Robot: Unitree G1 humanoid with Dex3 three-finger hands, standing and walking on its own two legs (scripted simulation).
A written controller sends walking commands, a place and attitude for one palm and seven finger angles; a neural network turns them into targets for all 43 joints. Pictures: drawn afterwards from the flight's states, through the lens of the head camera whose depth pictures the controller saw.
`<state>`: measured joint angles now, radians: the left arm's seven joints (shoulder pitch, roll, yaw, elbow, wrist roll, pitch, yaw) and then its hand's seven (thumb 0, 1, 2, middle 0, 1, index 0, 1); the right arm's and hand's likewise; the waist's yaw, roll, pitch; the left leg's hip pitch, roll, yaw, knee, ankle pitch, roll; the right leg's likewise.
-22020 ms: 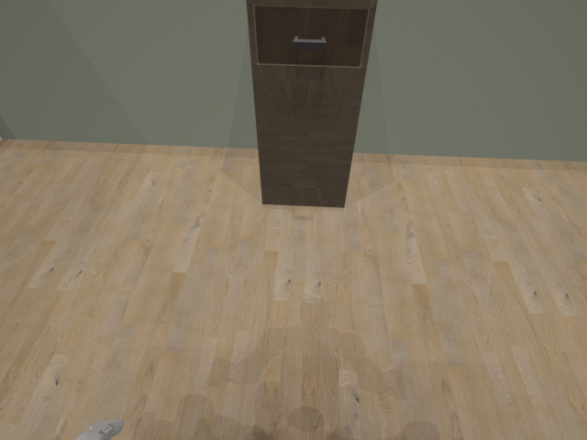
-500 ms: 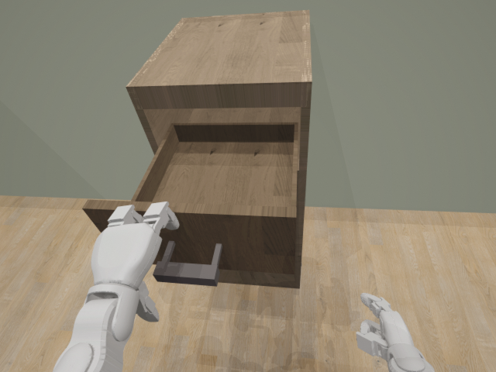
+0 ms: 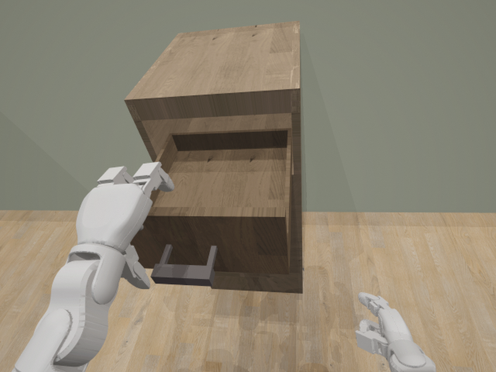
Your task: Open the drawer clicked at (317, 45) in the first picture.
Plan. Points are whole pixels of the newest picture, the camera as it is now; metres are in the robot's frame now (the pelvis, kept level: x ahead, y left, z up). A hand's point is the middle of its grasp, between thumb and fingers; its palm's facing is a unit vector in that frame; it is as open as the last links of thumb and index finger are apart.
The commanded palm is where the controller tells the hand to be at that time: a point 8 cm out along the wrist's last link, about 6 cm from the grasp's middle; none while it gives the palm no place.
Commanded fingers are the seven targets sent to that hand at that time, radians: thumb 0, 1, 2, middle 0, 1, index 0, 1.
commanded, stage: lift the hand off the handle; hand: left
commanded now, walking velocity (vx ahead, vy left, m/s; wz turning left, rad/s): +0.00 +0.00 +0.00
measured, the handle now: (186, 262) +0.29 +0.17 +0.02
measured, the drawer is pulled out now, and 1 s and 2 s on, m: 0.30 0.30 0.30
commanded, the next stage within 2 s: draw the hand back to the body in 0.14 s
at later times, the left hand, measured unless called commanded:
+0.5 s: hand (119, 234) +0.24 +0.22 +0.16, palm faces +0.18 -0.09 -0.98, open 13.9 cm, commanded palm +0.19 +0.22 +0.21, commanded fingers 0.00 -0.50 0.30 -0.30 -1.20 -0.30 -1.20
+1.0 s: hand (104, 247) +0.21 +0.21 +0.18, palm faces +0.31 -0.82 -0.49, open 13.6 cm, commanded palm +0.16 +0.25 +0.21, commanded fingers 0.00 -0.19 0.44 -0.28 -1.00 -0.28 -1.00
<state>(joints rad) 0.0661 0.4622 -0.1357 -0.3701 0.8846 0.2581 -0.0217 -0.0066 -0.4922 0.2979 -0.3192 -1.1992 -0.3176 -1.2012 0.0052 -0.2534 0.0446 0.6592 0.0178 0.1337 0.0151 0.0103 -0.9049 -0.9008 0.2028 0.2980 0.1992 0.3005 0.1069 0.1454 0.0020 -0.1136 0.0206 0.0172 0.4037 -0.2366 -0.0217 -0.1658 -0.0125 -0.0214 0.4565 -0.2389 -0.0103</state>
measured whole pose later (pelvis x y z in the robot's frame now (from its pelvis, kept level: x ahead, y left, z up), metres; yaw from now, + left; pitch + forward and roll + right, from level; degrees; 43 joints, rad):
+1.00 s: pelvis +0.00 +0.01 +0.00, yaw +0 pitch -4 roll +0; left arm 0.36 0.34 0.19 -0.54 0.09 -0.03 0.07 -0.01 -0.43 0.33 -0.31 -1.16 -0.31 -1.16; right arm 0.09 -0.20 0.06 0.60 -0.01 -0.06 -0.05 0.01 -0.90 -0.90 0.20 0.30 0.20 0.30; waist 0.08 0.07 0.06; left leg -0.10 0.03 0.01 0.44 -0.26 -0.01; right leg -0.12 -0.01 -0.03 0.43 -0.23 0.00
